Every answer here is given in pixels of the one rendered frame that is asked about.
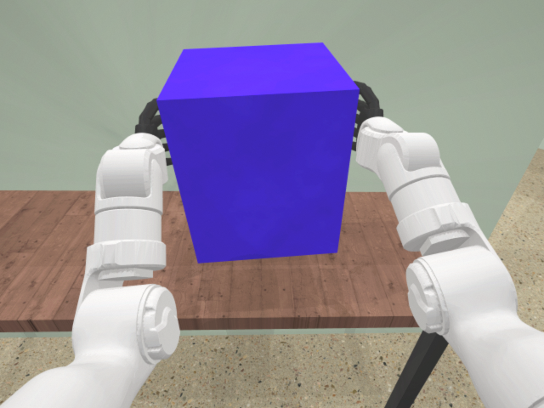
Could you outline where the right robot hand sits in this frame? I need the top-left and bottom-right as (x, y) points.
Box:
(352, 81), (383, 151)

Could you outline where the robot right forearm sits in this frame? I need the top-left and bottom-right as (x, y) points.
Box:
(356, 116), (518, 311)

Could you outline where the robot left upper arm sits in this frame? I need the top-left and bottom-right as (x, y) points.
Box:
(0, 284), (180, 408)

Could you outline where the left robot hand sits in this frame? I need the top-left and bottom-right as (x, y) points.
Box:
(135, 98), (173, 166)

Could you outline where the robot left forearm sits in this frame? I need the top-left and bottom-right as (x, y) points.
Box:
(71, 133), (168, 354)

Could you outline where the table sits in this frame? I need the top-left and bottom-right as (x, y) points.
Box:
(0, 190), (448, 408)

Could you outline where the carton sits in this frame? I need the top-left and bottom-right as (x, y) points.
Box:
(156, 42), (360, 264)

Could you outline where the robot right upper arm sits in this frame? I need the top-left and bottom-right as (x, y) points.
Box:
(406, 245), (544, 408)

